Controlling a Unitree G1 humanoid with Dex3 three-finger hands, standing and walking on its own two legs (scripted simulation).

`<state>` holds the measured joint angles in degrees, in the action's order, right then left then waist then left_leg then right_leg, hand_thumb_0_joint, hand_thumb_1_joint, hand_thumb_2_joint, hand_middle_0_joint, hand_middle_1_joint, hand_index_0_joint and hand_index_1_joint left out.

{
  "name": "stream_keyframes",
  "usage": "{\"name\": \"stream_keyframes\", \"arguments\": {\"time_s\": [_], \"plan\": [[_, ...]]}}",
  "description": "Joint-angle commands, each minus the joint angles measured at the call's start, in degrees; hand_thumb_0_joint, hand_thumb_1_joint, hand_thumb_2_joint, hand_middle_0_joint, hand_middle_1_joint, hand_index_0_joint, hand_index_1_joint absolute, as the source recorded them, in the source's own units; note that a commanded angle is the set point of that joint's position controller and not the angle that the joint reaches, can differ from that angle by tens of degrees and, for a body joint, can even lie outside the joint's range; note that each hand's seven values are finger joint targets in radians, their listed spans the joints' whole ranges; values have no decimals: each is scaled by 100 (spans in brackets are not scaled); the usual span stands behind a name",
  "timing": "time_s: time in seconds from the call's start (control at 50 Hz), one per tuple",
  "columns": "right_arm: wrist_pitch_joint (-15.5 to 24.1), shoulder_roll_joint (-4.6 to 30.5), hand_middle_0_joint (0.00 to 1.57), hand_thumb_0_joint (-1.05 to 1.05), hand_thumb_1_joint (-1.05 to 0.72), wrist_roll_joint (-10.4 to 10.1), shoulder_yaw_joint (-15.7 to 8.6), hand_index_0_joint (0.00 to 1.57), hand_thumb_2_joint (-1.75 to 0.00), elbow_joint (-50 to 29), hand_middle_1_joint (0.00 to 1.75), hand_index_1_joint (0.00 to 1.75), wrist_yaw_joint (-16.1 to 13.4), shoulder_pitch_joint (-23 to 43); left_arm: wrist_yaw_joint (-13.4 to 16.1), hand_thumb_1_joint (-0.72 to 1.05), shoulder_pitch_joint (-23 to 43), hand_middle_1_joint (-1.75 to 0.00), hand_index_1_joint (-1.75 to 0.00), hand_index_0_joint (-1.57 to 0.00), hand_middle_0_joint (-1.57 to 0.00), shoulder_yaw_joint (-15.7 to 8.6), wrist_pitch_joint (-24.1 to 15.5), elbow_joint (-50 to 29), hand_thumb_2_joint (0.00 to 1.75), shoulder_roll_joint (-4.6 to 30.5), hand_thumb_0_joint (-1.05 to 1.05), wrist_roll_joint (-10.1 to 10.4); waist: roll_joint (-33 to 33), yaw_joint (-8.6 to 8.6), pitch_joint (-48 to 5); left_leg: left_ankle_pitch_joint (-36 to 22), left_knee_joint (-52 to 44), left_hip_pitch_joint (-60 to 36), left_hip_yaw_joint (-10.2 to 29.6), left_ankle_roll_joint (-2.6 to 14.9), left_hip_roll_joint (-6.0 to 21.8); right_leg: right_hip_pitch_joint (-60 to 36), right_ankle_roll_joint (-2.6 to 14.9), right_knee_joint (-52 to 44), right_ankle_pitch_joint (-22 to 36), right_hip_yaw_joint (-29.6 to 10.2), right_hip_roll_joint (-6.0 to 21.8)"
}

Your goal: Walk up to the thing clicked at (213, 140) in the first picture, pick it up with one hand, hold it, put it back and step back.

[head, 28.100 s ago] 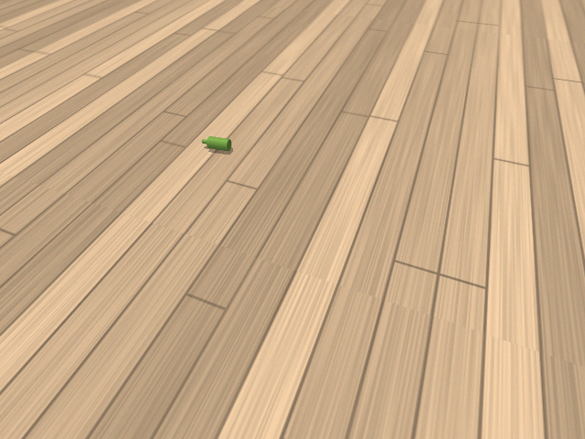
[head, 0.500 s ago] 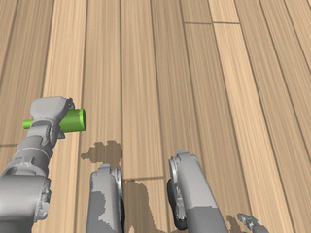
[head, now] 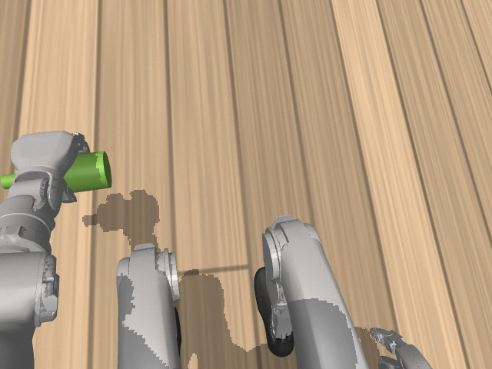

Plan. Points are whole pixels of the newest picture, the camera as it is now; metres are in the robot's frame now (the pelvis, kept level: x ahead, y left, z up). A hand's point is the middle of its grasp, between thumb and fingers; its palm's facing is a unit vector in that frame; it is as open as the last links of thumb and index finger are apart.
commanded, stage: crouch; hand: left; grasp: from above
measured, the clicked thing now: (58, 175) +0.47 +0.27 -0.18
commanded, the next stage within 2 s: lower in 0.42 s
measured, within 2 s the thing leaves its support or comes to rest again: neither
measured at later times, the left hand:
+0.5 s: hand (67, 176) +0.48 +0.26 -0.20, palm faces -0.46 -0.03 -0.89, open 9.6 cm
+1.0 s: hand (79, 183) +0.48 +0.26 -0.26, palm faces -0.46 -0.04 -0.89, open 9.6 cm
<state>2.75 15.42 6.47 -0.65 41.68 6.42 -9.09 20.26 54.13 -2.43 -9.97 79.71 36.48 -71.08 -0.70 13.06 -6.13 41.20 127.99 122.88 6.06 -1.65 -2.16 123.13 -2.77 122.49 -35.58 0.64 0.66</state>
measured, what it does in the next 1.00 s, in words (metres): lowers itself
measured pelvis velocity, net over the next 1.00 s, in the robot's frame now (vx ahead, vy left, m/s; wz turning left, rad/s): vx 0.00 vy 0.01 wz -0.06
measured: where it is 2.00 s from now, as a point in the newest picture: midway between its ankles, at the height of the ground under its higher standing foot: (223, 345)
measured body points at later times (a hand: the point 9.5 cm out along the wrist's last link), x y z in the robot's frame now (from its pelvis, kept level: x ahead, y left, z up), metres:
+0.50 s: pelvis +0.00 +0.01 -0.04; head +0.23 +0.06 +0.33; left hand +0.49 +0.26 -0.15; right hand +0.03 -0.27 -0.15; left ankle +0.07 +0.13 -0.35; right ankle +0.11 -0.14 -0.35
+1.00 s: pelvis +0.00 +0.01 -0.07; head +0.26 +0.07 +0.29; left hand +0.50 +0.26 -0.21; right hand +0.02 -0.27 -0.16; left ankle +0.07 +0.13 -0.35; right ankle +0.11 -0.14 -0.35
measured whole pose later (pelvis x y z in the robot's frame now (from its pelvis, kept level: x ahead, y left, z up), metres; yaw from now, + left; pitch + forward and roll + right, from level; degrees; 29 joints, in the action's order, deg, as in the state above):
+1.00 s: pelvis +0.00 +0.01 -0.07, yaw -3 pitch +34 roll -9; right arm 5.5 16.7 10.5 6.0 41.4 9.8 -10.2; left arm 28.3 59.0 -6.0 -13.6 91.6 45.3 -77.0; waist 1.5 18.1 -0.1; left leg 41.6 141.4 133.8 8.7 -1.5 -3.4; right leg 132.4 -3.5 133.2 -35.1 2.3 0.1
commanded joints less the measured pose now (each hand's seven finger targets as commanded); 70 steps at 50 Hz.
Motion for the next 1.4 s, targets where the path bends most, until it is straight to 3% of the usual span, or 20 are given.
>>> {"name": "stream_keyframes", "arguments": {"time_s": [0.0,0.18,0.48,0.62,0.64,0.72,0.74,0.76,0.84,0.9,0.98,1.06,1.14,1.18,1.22,1.26,1.28,1.32,1.34,1.38], "plan": [[49,1255,20,0,-90,26,-373,20,-90,-76,30,30,-47,-1095,302,82,2132,-56,-55,-116,-115,-153,-62,-728,67,1392,0,10,-1345,58,-3867,-1054,-1399,-2271,-613,286,-37,-2195,495,-1047,727,511,-156],[82,1350,20,0,-90,86,-250,20,-90,49,30,30,-47,-1164,416,77,2543,-55,-54,-113,-112,-159,-134,-366,66,1580,0,-80,-1417,240,-3743,-889,-1082,-2031,-559,294,-61,-1736,490,-742,621,591,-144],[104,1494,20,0,-91,107,-89,20,-90,33,30,30,43,-1287,465,79,2525,-57,-56,-115,-114,-201,-89,-101,67,1778,0,-176,-1660,280,-3690,-1071,-887,-2034,-435,247,-43,-1384,513,-368,819,729,-125],[139,1520,20,0,-91,172,32,20,-90,13,30,30,90,-1297,428,70,2465,-53,-55,-111,-113,-75,-179,298,69,1610,0,-156,-1369,522,-3242,-1078,-629,-1714,-417,292,-39,-1347,463,-353,865,757,-129],[136,1526,20,0,-91,169,59,20,-90,45,30,30,85,-1302,448,68,2514,-51,-55,-111,-114,-62,-218,269,71,1656,0,-181,-1492,492,-3284,-1098,-595,-1643,-453,300,-59,-1409,466,-331,898,756,-155],[187,1617,20,0,-91,229,99,20,-90,4,30,30,128,-1333,572,70,2505,-52,-56,-111,-114,-223,-336,282,72,1933,0,-283,-1587,488,-3379,-1210,-504,-1836,-362,254,-33,-1280,461,-184,965,820,-131],[206,1612,20,0,-91,257,116,20,-90,3,30,30,148,-1344,604,72,2504,-52,-55,-113,-116,-214,-363,320,70,1906,0,-333,-1743,567,-3328,-1218,-482,-1851,-373,238,-35,-1259,464,-139,979,828,-131],[213,1608,20,0,-91,267,139,20,-90,5,30,30,161,-1317,657,72,2539,-53,-55,-113,-115,-267,-410,221,69,2050,0,-364,-1811,496,-3384,-1191,-474,-1817,-393,244,-41,-1308,467,-120,957,834,-153],[244,1668,20,0,-91,334,157,20,-90,-53,30,30,217,-1351,890,74,2446,-54,-56,-114,-116,-479,-438,243,69,2288,0,-493,-1985,495,-3497,-1265,-412,-1857,-403,231,-43,-1289,467,1,1028,876,-156],[268,1647,20,0,-91,361,173,20,-90,-28,30,30,243,-1309,1046,73,2457,-56,-57,-113,-114,-427,-399,310,69,2192,0,-556,-2057,548,-3447,-1198,-378,-1936,-403,237,-35,-1168,474,0,1007,908,-201],[317,1686,20,0,-90,411,211,20,-90,18,30,30,302,-1307,1185,74,2414,-51,-53,-113,-115,-482,-300,470,73,2240,0,-516,-1982,572,-3327,-1208,-280,-1743,-393,270,-36,-1158,449,50,1079,923,-209],[410,1725,20,0,-90,481,276,20,-90,92,30,30,348,-1323,1160,72,2452,-52,-53,-111,-111,-385,-244,881,68,2142,0,-438,-1687,761,-2929,-999,-129,-1385,-382,319,-28,-1131,412,36,955,945,-225],[428,1786,20,0,-90,473,338,20,-90,54,30,30,371,-1313,1177,71,2238,-52,-53,-111,-112,-512,-279,686,69,2440,0,-379,-1857,590,-3374,-1373,-130,-1605,-319,276,-23,-1428,431,177,1222,980,-233],[466,1824,20,0,-90,548,352,20,-90,60,30,30,412,-1289,1169,75,2362,-52,-53,-113,-114,-427,-315,911,69,2252,0,-385,-1797,808,-3088,-1253,-48,-1563,-271,258,1,-1200,431,176,1127,1053,-244],[459,1850,20,0,-90,508,368,20,-90,45,30,30,408,-1301,1189,74,2378,-52,-53,-113,-114,-507,-360,702,69,2504,0,-429,-1951,714,-3328,-1361,-59,-1662,-267,261,-3,-1396,432,198,1229,1041,-258],[469,1844,20,0,-90,536,418,20,-90,50,30,30,443,-1237,1238,77,2286,-53,-54,-115,-115,-498,-364,842,70,2476,0,-404,-1909,694,-3239,-1370,-19,-1607,-251,259,7,-1380,431,235,1249,1064,-269],[489,1872,20,0,-90,579,434,20,-90,32,30,30,465,-1247,1267,76,2206,-52,-54,-115,-117,-501,-353,980,74,2451,0,-471,-1886,798,-3089,-1455,51,-1634,-276,256,8,-1380,419,228,1349,1071,-266],[498,1883,20,0,-90,585,465,20,-90,22,30,30,475,-1241,1338,76,2218,-53,-55,-115,-116,-560,-394,847,73,2546,0,-490,-1987,742,-3209,-1507,-2,-1666,-247,243,9,-1474,424,253,1401,1080,-279],[518,1917,20,0,-90,608,462,20,-90,28,30,30,486,-1214,1359,78,2218,-51,-53,-116,-118,-551,-390,1059,72,2499,0,-498,-1973,830,-2970,-1444,75,-1594,-247,241,13,-1302,430,275,1348,1107,-274],[552,2016,20,0,-91,664,485,20,-90,-40,30,30,513,-1192,1417,78,2208,-51,-52,-116,-118,-720,-393,1145,71,2745,0,-597,-1995,890,-2852,-1506,127,-1595,-235,228,22,-1289,433,300,1393,1139,-267]]}}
